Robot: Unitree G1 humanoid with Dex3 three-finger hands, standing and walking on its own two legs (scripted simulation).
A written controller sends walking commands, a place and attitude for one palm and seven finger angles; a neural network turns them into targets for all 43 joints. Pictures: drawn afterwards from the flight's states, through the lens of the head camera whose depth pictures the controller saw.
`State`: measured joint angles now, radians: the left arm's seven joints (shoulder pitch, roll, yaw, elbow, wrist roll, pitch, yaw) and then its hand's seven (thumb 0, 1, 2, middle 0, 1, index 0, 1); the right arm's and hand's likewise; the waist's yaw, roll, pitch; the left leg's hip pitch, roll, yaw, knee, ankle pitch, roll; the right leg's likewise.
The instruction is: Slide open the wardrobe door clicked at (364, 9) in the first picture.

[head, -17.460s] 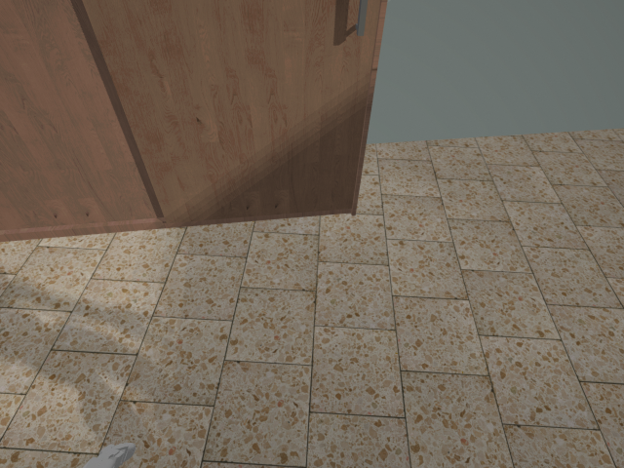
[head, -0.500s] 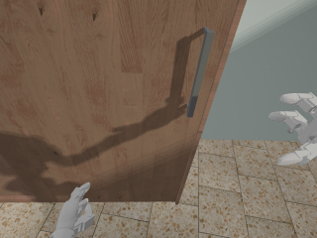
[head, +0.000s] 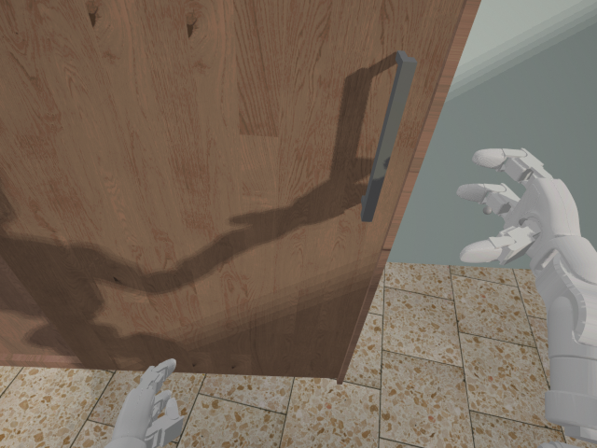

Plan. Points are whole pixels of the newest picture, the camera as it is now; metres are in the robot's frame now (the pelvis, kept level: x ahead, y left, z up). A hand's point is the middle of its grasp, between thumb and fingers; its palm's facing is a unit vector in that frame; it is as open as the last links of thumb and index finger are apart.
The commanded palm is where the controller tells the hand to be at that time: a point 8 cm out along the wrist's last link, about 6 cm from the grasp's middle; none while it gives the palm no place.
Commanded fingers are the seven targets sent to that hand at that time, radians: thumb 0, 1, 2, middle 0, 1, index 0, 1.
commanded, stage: move the hooked fingers beside the handle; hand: right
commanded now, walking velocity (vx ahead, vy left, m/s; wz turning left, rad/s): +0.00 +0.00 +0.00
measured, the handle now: (381, 146) +0.51 -0.10 +0.19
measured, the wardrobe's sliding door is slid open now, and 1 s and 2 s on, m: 0.00 0.00 0.00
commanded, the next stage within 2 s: none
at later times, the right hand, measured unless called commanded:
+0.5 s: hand (444, 178) +0.41 -0.17 +0.20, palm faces +0.00 +1.00 +0.00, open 14.0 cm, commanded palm +0.39 -0.23 +0.20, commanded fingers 0.00 0.50 -0.30 0.30 1.20 0.30 1.20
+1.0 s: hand (428, 161) +0.47 -0.16 +0.19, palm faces +0.00 +1.00 +0.02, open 13.7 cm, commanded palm +0.44 -0.21 +0.20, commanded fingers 0.00 0.50 -0.30 0.30 1.20 0.30 1.20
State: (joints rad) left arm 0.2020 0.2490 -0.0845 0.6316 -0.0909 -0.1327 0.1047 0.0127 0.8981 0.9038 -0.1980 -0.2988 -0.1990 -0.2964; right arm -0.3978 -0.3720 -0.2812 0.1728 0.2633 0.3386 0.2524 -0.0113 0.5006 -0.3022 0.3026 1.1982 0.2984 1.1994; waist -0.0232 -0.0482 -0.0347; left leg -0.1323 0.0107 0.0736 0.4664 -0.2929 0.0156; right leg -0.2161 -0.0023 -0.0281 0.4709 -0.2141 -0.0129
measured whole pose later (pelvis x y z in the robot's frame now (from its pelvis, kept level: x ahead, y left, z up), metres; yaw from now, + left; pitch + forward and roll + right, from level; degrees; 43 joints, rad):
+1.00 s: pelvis +0.01 +0.00 +0.00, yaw +1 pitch +3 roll +0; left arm 0.31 0.26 -0.03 0.68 -0.07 -0.07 0.09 0.01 0.90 0.90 -0.20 -0.30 -0.20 -0.30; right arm -0.84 -0.39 -0.28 0.82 0.17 0.09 0.18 -0.01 0.50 -0.30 0.33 1.22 0.34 1.24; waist 0.05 -0.02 -0.04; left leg -0.23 -0.01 0.05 0.48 -0.30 0.02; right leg -0.32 -0.02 -0.04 0.50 -0.23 -0.01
